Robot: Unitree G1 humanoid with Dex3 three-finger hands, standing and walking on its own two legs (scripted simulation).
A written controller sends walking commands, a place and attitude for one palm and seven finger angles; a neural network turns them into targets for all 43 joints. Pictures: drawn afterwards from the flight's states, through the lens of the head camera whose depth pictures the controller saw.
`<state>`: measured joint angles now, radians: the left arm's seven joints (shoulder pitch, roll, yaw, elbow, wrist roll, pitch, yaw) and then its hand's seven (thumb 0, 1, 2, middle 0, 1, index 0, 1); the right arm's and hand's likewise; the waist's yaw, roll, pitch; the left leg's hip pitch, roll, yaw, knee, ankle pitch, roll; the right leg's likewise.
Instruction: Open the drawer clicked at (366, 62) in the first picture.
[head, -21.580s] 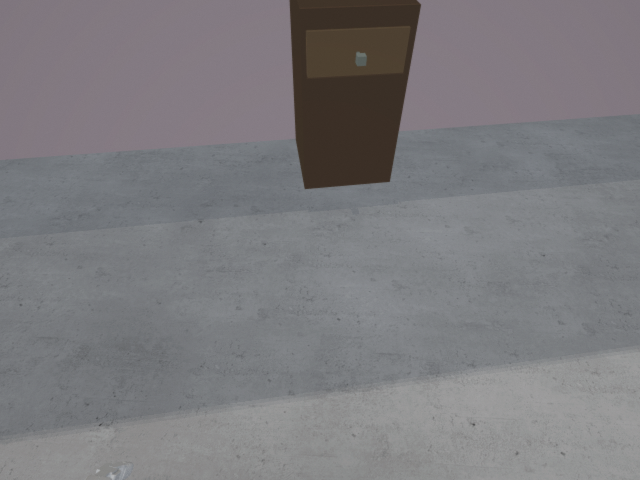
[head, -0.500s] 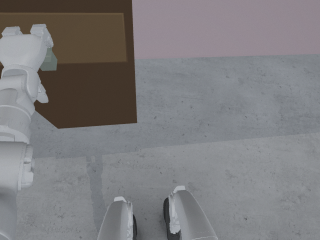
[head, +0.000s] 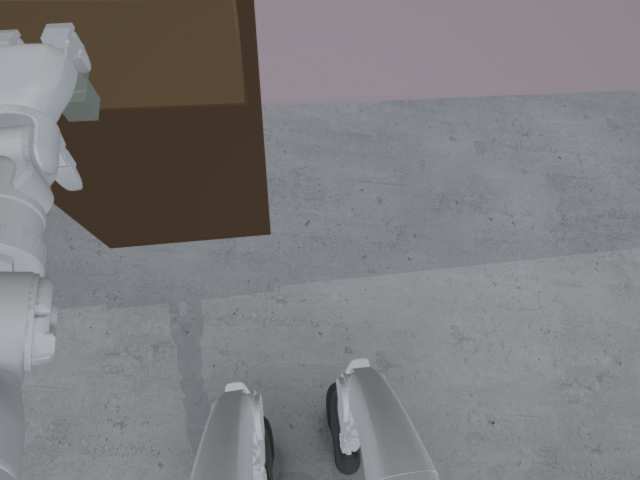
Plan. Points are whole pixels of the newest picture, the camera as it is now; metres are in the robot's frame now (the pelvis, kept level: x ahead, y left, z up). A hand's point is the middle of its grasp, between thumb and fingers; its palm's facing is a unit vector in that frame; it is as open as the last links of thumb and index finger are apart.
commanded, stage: lift the fingers back up to retry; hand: left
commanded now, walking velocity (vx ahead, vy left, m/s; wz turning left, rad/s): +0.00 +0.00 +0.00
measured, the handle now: (79, 88) +0.60 +0.25 +0.01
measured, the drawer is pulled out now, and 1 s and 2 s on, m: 0.00 0.00 0.00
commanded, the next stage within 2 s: re-aim the fingers above the handle in 0.76 s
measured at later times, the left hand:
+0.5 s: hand (55, 80) +0.56 +0.24 +0.07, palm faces -0.06 -0.01 -1.00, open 13.7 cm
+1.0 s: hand (44, 93) +0.54 +0.25 +0.07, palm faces -0.07 -0.05 -1.00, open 13.8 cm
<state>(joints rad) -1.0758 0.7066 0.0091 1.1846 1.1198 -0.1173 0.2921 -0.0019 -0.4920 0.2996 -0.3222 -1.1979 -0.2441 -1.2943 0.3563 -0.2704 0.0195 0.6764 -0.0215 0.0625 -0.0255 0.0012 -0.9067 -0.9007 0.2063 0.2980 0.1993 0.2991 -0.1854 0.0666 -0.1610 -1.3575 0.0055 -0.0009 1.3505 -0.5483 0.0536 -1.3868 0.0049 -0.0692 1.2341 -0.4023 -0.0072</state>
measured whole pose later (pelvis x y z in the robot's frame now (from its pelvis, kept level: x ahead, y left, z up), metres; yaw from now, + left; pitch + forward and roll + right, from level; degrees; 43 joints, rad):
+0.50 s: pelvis +0.04 +0.00 +0.06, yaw +0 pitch +28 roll -3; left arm -0.92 0.62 0.03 1.12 1.11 -0.12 0.34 0.00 -0.49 0.30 -0.32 -1.20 -0.34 -1.22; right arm 0.37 -0.27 -0.01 0.70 -0.03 0.09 -0.01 0.00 -0.91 -0.90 0.21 0.30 0.20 0.30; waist -0.17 0.07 -0.15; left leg -1.06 0.01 0.00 1.10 -0.52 0.04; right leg -1.10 0.02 -0.06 0.99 -0.38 -0.01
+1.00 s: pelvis +0.07 +0.00 +0.08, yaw +1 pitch +26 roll -3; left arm -0.77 0.55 0.04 1.05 1.12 -0.20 0.37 0.00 -0.49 0.30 -0.32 -1.20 -0.32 -1.20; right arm 0.33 -0.27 -0.06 0.72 -0.05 0.12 -0.01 0.00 -0.91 -0.90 0.21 0.30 0.20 0.30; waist -0.11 0.06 -0.17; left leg -0.92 0.00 0.01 0.98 -0.51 0.04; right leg -0.96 0.02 -0.05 0.90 -0.38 -0.01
